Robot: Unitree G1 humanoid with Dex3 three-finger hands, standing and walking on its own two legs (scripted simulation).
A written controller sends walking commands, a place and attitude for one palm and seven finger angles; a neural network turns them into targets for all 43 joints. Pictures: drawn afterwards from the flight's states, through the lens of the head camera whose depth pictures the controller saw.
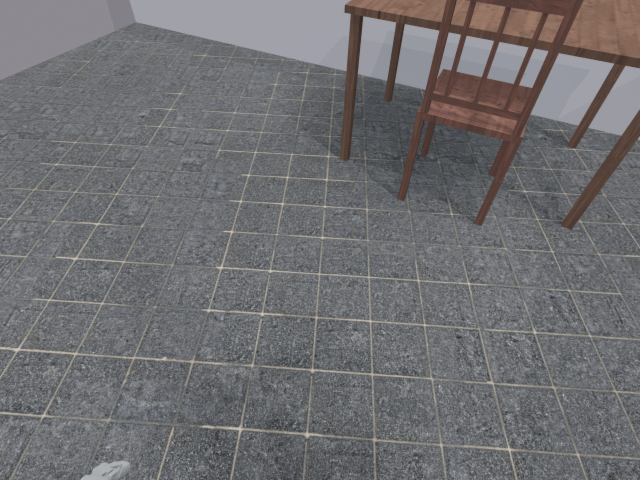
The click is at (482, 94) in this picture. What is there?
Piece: chair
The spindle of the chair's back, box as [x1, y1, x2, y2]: [473, 7, 510, 103]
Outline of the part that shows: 510,7 505,7 473,102 477,103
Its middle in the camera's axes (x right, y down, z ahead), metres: +0.57 -0.61 +1.30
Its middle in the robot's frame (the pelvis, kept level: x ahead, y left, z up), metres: +1.41 -0.50 -0.06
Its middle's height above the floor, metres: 0.71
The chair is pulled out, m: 0.00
